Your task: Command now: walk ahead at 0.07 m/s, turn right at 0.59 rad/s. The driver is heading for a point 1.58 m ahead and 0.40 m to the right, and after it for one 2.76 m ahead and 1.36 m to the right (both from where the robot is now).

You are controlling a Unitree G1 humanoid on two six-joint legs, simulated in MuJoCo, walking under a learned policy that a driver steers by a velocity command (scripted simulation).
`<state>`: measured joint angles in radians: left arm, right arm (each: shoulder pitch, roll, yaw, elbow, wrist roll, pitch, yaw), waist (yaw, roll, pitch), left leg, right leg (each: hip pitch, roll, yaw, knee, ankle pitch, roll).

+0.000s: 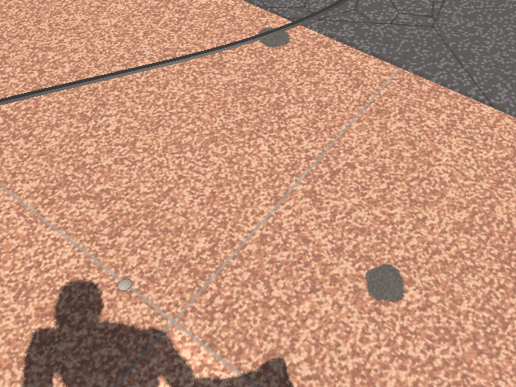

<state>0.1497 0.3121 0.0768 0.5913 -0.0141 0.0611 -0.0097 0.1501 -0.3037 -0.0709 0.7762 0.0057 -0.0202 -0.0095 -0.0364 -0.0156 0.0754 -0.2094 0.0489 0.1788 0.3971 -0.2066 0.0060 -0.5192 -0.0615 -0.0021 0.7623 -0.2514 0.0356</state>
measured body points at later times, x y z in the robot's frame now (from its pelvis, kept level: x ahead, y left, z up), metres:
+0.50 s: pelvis +0.04 +0.00 -0.01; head +0.08 -0.01 +0.44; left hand +0.30 +0.22 -0.09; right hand +0.12 -0.32 -0.11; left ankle +0.09 +0.11 -0.74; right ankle +0.06 -0.13 -0.74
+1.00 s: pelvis +0.05 -0.02 +0.00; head +0.05 -0.03 +0.45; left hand +0.25 +0.18 -0.10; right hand +0.05 -0.32 -0.11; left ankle +0.07 +0.10 -0.70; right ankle -0.03 -0.12 -0.74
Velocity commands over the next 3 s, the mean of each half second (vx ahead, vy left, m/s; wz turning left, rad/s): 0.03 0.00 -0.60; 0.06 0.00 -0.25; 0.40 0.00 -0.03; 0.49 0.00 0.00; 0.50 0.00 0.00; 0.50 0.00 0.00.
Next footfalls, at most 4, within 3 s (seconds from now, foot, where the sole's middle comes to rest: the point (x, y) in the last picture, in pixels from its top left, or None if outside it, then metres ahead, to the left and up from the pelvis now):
0.08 right None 0.10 -0.13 -0.78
0.50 left None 0.13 0.10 -0.78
0.84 right None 0.01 -0.14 -0.78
1.18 left None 0.19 0.06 -0.78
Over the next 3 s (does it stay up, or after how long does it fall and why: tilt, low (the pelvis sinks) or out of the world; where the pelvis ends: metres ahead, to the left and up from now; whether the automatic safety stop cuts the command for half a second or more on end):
stays up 0.97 -0.42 0.01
